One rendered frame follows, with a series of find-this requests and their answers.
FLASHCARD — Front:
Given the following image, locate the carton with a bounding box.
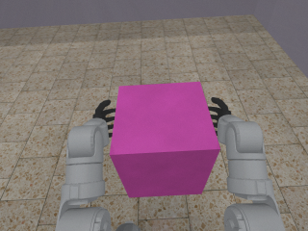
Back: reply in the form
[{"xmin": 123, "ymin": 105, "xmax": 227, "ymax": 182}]
[{"xmin": 109, "ymin": 82, "xmax": 220, "ymax": 198}]

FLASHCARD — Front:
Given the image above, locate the robot left hand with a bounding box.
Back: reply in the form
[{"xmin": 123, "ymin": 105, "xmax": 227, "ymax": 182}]
[{"xmin": 92, "ymin": 99, "xmax": 116, "ymax": 138}]

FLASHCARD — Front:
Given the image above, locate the right robot upper arm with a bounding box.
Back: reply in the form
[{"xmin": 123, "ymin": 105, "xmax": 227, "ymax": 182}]
[{"xmin": 223, "ymin": 203, "xmax": 285, "ymax": 231}]

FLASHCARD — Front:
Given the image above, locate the robot right hand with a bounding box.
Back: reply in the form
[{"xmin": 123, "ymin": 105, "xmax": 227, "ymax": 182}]
[{"xmin": 208, "ymin": 97, "xmax": 232, "ymax": 135}]

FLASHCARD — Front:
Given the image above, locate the left robot forearm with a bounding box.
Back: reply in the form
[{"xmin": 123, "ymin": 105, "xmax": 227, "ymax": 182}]
[{"xmin": 55, "ymin": 117, "xmax": 110, "ymax": 231}]

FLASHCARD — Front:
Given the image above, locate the right robot forearm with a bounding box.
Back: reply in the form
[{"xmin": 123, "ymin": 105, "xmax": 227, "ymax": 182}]
[{"xmin": 217, "ymin": 115, "xmax": 286, "ymax": 231}]

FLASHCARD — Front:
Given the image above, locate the left robot upper arm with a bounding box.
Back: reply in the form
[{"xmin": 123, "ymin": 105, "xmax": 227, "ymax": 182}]
[{"xmin": 56, "ymin": 206, "xmax": 112, "ymax": 231}]

